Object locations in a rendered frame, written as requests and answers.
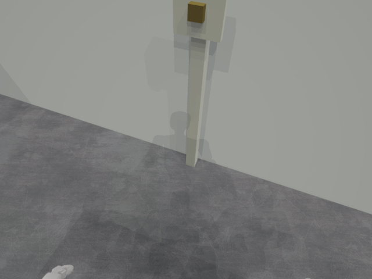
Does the robot left hand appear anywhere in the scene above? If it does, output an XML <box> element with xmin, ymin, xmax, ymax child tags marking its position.
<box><xmin>42</xmin><ymin>265</ymin><xmax>74</xmax><ymax>279</ymax></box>

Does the button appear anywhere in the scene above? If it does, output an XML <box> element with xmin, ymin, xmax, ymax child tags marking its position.
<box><xmin>187</xmin><ymin>1</ymin><xmax>206</xmax><ymax>24</ymax></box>

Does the panel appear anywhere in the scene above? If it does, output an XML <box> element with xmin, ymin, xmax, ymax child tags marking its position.
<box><xmin>173</xmin><ymin>0</ymin><xmax>228</xmax><ymax>167</ymax></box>

